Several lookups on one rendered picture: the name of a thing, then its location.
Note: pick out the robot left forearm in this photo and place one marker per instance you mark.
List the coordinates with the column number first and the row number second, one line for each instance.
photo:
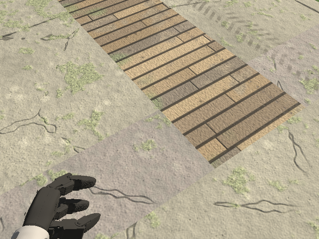
column 30, row 232

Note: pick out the robot left hand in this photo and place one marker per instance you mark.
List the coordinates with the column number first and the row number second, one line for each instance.
column 48, row 206

